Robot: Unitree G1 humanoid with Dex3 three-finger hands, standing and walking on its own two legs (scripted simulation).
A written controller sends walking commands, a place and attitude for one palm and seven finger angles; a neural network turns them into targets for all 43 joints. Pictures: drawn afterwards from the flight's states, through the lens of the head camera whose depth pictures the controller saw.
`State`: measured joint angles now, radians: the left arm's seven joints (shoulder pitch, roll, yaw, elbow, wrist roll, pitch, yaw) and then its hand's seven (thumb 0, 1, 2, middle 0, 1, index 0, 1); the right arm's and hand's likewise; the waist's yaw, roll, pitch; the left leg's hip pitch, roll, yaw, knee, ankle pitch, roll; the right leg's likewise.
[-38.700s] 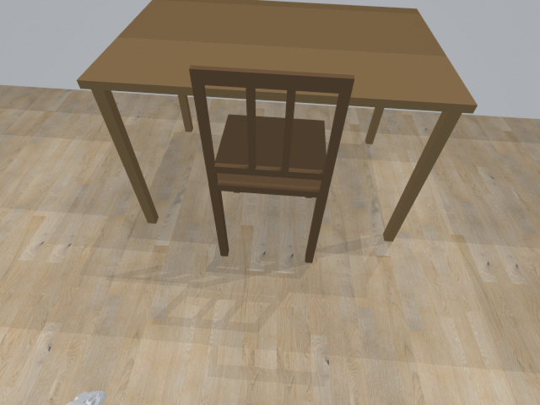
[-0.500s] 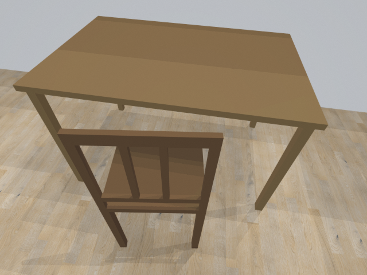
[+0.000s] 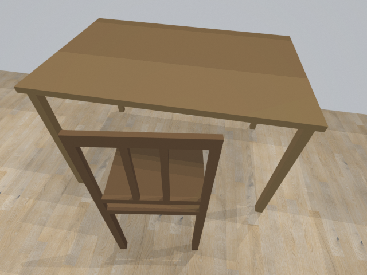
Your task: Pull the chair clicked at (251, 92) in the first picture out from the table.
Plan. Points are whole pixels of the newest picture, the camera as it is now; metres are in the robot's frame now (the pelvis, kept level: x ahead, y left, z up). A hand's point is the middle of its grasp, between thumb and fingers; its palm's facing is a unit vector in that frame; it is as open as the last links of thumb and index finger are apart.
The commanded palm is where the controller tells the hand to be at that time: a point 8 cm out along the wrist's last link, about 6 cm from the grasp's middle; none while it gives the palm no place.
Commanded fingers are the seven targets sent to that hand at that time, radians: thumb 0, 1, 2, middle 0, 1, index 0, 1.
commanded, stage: look again from close up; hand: left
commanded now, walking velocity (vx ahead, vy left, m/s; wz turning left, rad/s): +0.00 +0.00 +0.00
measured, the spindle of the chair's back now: (131, 175) +0.42 +0.18 -0.10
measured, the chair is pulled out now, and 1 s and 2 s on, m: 0.16 0.16 0.16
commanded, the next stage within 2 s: raise the hand toward the chair's back in 0.16 s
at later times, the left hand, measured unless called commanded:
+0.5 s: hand (106, 242) +0.20 +0.18 -0.03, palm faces +0.19 -0.98 -0.06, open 7.8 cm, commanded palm +0.11 +0.22 -0.07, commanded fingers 0.00 0.60 0.77 -0.17 -0.25 -0.17 -0.25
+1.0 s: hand (116, 262) +0.17 +0.16 -0.07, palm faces -0.01 -1.00 -0.02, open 12.0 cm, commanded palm +0.13 +0.22 -0.06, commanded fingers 0.00 0.01 0.52 -0.11 -0.16 -0.11 -0.16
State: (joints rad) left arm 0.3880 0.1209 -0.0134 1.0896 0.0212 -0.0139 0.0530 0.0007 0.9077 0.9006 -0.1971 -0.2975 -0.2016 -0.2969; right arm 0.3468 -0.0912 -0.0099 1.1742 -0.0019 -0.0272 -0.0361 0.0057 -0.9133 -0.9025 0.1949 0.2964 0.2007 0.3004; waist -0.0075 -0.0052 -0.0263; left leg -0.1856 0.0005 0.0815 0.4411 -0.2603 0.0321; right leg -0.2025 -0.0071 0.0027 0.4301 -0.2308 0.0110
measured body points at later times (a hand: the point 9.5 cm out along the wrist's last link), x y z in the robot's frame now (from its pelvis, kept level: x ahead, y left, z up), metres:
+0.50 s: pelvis -0.02 +0.00 -0.04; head +0.00 +0.00 +0.41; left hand +0.18 +0.23 -0.02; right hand +0.10 -0.28 -0.13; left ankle -0.01 +0.09 -0.74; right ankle +0.00 -0.13 -0.74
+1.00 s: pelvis -0.03 -0.03 -0.11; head +0.06 -0.02 +0.33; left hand +0.17 +0.21 -0.07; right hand +0.19 -0.22 -0.20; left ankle -0.01 +0.09 -0.74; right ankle +0.00 -0.13 -0.74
